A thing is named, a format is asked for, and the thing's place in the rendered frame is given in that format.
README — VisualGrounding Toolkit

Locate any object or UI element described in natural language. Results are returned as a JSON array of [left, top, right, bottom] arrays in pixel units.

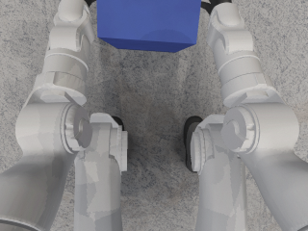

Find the right robot hand
[[200, 0, 232, 16]]

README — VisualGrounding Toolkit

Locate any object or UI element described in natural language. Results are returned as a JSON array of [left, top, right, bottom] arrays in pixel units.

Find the carton
[[96, 0, 201, 53]]

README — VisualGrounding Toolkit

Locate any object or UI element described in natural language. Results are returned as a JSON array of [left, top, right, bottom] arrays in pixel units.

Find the robot right upper arm
[[220, 102, 308, 231]]

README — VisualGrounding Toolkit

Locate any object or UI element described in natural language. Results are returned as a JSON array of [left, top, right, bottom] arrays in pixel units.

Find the left robot forearm
[[15, 0, 95, 142]]

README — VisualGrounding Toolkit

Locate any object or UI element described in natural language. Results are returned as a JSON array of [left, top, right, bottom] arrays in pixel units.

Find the robot shin
[[191, 114, 240, 159], [74, 113, 119, 167]]

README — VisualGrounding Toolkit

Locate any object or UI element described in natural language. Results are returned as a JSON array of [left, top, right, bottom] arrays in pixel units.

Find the right robot forearm
[[206, 2, 299, 132]]

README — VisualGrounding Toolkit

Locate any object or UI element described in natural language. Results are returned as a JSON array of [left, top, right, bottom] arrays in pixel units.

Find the right robot shin
[[191, 114, 240, 159]]

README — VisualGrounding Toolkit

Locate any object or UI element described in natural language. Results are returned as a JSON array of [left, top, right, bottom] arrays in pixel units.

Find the left robot shin
[[74, 113, 119, 167]]

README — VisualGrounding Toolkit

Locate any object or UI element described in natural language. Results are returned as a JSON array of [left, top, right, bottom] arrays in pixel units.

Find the robot left upper arm
[[0, 102, 93, 231]]

